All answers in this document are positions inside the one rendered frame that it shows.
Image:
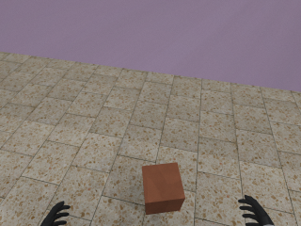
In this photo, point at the carton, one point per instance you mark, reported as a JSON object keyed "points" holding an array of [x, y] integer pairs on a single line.
{"points": [[163, 190]]}

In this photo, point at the robot right hand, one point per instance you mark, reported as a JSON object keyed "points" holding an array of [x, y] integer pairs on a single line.
{"points": [[260, 215]]}

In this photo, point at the robot left hand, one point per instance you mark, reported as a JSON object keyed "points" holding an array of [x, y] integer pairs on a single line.
{"points": [[53, 215]]}

